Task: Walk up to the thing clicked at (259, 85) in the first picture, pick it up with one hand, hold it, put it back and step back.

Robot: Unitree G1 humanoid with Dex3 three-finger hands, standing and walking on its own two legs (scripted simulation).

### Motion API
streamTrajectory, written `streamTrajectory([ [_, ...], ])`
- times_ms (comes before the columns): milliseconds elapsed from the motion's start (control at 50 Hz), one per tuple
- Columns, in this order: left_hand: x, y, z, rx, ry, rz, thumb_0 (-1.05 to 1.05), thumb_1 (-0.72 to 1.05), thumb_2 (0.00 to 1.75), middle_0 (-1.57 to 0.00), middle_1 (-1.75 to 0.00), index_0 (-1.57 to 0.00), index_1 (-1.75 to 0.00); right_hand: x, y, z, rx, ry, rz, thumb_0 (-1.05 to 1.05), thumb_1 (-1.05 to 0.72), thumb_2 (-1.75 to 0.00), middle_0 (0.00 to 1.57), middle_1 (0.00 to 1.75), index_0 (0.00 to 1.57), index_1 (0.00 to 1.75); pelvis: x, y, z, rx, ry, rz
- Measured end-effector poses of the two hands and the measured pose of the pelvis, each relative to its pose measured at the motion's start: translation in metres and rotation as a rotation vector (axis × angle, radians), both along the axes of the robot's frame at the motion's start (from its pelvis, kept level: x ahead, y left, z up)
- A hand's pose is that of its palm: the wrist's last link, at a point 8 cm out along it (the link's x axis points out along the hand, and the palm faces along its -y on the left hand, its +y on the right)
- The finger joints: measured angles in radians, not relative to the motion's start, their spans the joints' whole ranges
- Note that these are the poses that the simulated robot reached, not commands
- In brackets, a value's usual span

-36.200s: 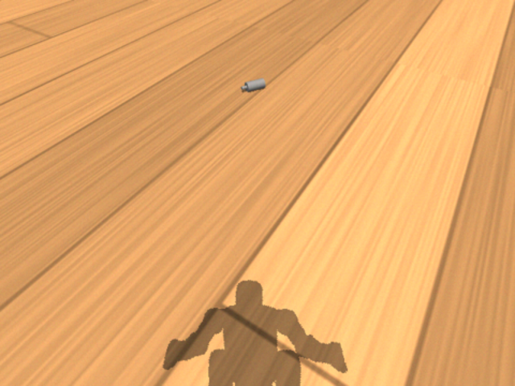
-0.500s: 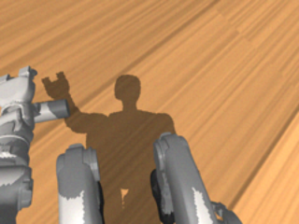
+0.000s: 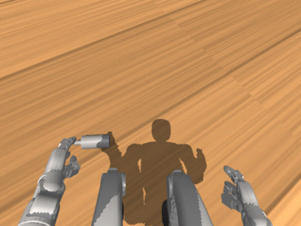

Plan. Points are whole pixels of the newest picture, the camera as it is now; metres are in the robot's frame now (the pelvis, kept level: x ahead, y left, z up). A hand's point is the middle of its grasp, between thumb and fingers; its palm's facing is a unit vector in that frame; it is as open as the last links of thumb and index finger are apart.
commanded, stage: home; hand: left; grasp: from above
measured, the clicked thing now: (92, 141) +0.49 +0.27 -0.51
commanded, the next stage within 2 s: none
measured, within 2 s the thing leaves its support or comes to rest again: neither
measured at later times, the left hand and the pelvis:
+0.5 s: hand (49, 170) +0.24 +0.20 +0.10, palm faces +0.11 -0.97 -0.22, open 7.4 cm; pelvis +0.08 +0.01 +0.16, yaw +3 degrees
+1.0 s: hand (44, 180) +0.22 +0.19 +0.12, palm faces +0.11 -0.97 -0.21, open 7.4 cm; pelvis +0.08 +0.00 +0.17, yaw +4 degrees
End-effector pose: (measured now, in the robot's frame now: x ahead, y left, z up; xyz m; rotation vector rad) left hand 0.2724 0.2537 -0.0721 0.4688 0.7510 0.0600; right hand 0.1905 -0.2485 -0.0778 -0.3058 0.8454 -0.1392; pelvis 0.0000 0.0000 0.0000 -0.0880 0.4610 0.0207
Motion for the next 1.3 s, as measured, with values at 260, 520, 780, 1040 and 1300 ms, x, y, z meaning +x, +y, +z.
streamTrajectory([
  [260, -0.035, -0.007, 0.113, -0.199, 0.061, 0.231, 0.01, 0.90, 0.90, -0.20, -0.30, -0.20, -0.30, 0.015, 0.028, 0.101, 0.041, -0.090, -0.043, 0.01, -0.90, -0.89, 0.21, 0.30, 0.20, 0.30, 0.038, 0.002, 0.099, 0.017, -0.119, 0.034],
  [520, -0.053, -0.011, 0.207, -0.228, 0.030, 0.250, 0.01, 0.91, 0.90, -0.20, -0.30, -0.20, -0.30, 0.029, 0.020, 0.170, 0.000, -0.181, -0.099, 0.01, -0.90, -0.89, 0.21, 0.30, 0.20, 0.30, 0.078, 0.006, 0.159, 0.035, -0.232, 0.043],
  [780, -0.066, -0.012, 0.218, -0.242, 0.040, 0.255, 0.01, 0.91, 0.90, -0.20, -0.30, -0.20, -0.30, 0.062, 0.023, 0.197, -0.005, -0.311, -0.024, 0.01, -0.90, -0.89, 0.21, 0.30, 0.20, 0.30, 0.082, 0.004, 0.169, 0.048, -0.286, 0.056],
  [1040, -0.069, -0.014, 0.218, -0.235, 0.035, 0.250, 0.01, 0.91, 0.90, -0.20, -0.30, -0.20, -0.30, 0.054, 0.025, 0.191, 0.002, -0.289, -0.007, 0.01, -0.90, -0.89, 0.21, 0.30, 0.20, 0.30, 0.078, 0.003, 0.168, 0.050, -0.292, 0.056],
  [1300, -0.067, -0.017, 0.218, -0.237, 0.034, 0.244, 0.01, 0.91, 0.90, -0.20, -0.30, -0.20, -0.30, 0.042, 0.020, 0.184, 0.002, -0.260, -0.032, 0.01, -0.90, -0.89, 0.21, 0.30, 0.20, 0.30, 0.077, 0.001, 0.167, 0.051, -0.289, 0.049],
])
